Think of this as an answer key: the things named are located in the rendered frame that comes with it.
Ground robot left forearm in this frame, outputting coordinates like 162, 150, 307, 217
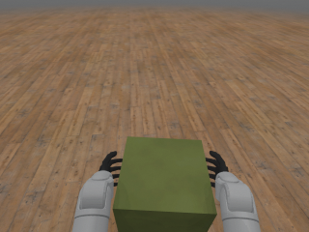
71, 170, 114, 232

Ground robot right hand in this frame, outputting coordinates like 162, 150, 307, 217
205, 151, 229, 188

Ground robot left hand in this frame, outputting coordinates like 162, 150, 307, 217
99, 151, 123, 187

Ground robot right forearm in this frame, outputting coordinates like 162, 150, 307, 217
215, 171, 261, 232

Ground carton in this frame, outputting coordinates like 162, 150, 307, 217
112, 136, 217, 232

